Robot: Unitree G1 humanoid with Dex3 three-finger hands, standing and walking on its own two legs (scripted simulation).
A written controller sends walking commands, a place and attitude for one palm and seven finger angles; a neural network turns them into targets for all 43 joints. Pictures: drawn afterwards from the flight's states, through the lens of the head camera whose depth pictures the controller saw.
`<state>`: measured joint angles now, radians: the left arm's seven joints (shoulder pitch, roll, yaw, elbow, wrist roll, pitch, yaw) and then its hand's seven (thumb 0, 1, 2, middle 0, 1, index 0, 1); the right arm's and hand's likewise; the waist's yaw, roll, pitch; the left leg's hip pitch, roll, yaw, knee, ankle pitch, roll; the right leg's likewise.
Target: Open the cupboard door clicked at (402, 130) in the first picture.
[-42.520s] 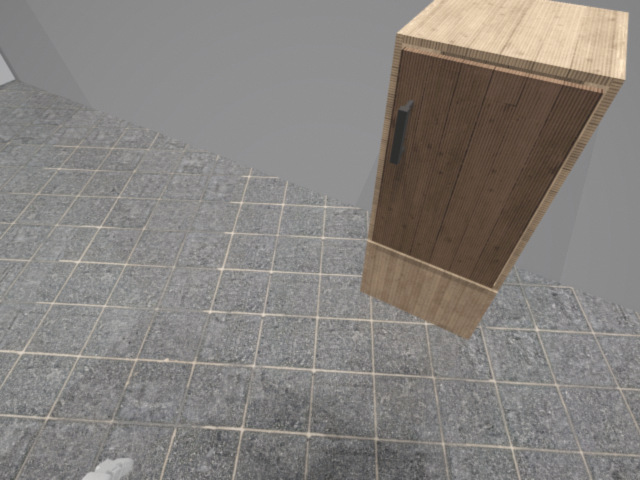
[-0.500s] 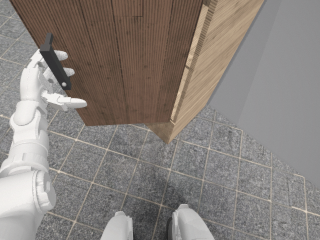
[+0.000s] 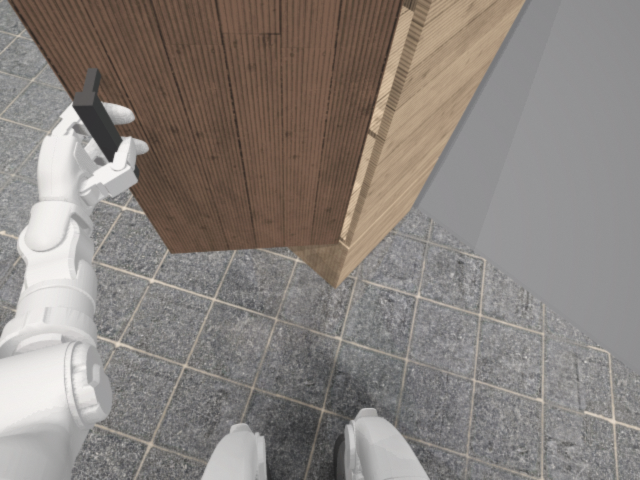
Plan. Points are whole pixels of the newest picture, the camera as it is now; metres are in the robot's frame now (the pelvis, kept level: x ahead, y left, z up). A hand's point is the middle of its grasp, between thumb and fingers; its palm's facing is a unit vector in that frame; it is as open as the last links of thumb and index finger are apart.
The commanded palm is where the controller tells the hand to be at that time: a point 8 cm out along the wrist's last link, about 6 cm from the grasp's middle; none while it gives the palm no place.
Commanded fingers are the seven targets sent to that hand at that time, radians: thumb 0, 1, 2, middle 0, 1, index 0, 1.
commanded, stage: close the thumb around the handle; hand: left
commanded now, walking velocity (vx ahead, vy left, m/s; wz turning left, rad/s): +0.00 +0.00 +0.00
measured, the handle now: (112, 130) +0.53 +0.24 +0.06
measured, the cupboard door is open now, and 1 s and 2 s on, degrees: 48 90 90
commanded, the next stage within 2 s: pull the door open along its arc in 0.02 s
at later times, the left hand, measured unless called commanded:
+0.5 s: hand (131, 208) +0.42 +0.20 +0.06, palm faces +0.01 -1.00 -0.01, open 5.8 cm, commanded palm +0.36 +0.24 +0.06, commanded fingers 0.00 0.90 0.90 -0.40 -1.35 -0.40 -1.35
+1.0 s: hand (236, 330) +0.28 +0.08 +0.06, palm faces +0.40 -0.92 +0.01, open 6.2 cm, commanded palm +0.21 +0.14 +0.06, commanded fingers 0.00 0.90 0.90 -0.40 -1.35 -0.40 -1.35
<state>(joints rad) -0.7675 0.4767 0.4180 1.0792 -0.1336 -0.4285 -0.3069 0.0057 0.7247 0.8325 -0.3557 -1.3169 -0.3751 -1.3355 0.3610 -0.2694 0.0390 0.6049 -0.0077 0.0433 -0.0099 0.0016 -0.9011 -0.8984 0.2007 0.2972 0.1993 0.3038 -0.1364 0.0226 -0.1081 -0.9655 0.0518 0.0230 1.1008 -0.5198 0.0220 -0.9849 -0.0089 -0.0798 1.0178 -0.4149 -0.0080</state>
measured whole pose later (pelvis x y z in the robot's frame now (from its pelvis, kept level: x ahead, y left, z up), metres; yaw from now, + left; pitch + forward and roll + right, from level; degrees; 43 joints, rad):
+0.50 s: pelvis +0.01 +0.00 +0.01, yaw -1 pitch +20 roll -2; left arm -0.42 0.34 0.35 0.75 -0.22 -0.41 -0.28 0.01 0.73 0.76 -0.32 -1.32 -0.34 -1.34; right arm 0.37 -0.26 0.02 0.56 0.01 0.06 0.01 0.00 -0.90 -0.90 0.20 0.30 0.20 0.30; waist -0.10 0.03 -0.14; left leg -0.85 0.05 0.05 1.02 -0.51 0.02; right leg -0.89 0.00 -0.05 0.95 -0.41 0.00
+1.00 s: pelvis +0.03 -0.03 +0.02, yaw +2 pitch +14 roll +0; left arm 0.35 -0.09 -0.19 -0.03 0.08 -0.32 0.46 0.03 0.66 0.72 -0.33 -1.24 -0.37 -1.32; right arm 0.18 -0.14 0.03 0.47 -0.07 0.01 0.05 0.01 -0.90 -0.90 0.20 0.30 0.20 0.30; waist 0.00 0.02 -0.16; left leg -0.70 0.04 0.01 1.00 -0.53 -0.02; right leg -0.76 -0.02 -0.09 0.99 -0.48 -0.04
